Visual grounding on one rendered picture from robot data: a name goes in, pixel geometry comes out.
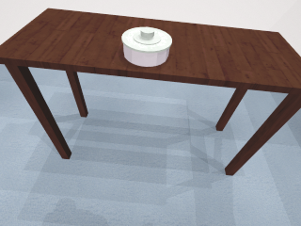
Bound pot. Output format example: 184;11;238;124
123;44;170;67

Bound knob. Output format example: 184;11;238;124
140;26;155;39

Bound table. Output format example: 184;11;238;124
0;8;301;176

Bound lid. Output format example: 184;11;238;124
121;26;172;54

